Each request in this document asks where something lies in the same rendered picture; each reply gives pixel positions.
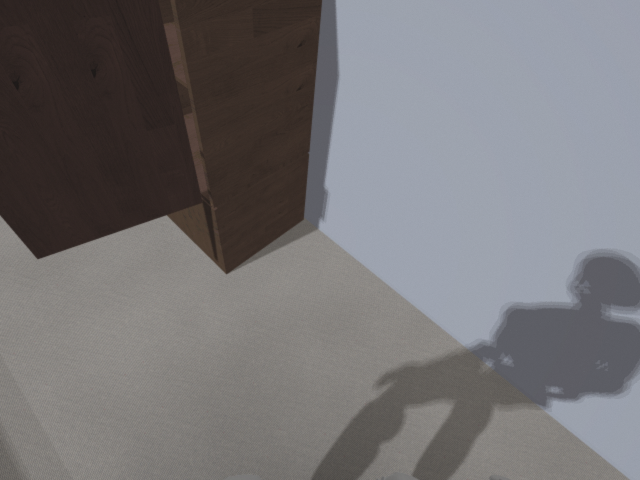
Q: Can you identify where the cupboard door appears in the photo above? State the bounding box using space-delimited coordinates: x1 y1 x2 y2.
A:
0 0 203 259

